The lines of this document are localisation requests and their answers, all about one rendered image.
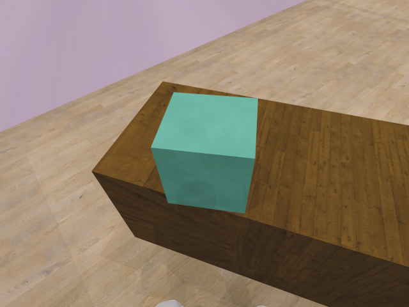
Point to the pedestal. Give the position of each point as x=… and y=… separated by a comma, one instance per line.
x=327, y=215

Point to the carton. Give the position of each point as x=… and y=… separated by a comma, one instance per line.
x=205, y=150

